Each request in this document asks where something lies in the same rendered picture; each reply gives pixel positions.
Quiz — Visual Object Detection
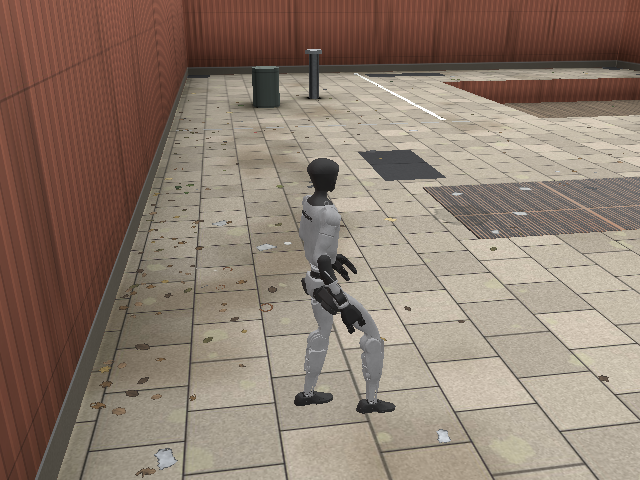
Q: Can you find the robot right hand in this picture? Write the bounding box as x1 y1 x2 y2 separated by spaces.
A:
340 303 366 334

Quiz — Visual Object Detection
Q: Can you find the right robot foot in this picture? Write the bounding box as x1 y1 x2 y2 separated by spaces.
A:
356 399 396 414

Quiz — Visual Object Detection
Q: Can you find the right robot upper arm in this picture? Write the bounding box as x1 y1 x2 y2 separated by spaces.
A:
313 207 341 267

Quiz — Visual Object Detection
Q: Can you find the robot left hand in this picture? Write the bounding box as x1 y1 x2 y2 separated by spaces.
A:
332 254 357 281

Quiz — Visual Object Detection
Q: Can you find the left robot thigh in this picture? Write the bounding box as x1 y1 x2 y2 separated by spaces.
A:
301 278 333 351

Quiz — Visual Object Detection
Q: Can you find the left robot upper arm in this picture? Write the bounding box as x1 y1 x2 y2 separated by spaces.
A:
299 195 312 241

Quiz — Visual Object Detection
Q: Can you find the right robot forearm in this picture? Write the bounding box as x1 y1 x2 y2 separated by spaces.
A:
317 255 350 309

